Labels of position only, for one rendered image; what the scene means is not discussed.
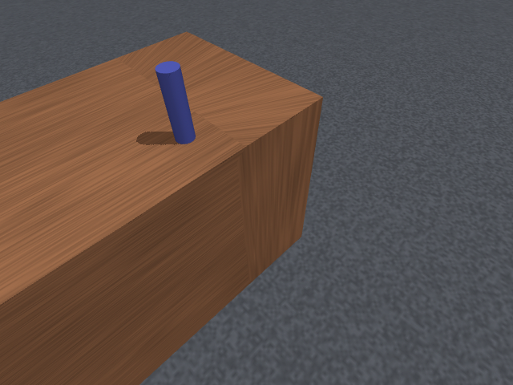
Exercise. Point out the can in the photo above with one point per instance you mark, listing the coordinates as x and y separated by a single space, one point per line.
173 90

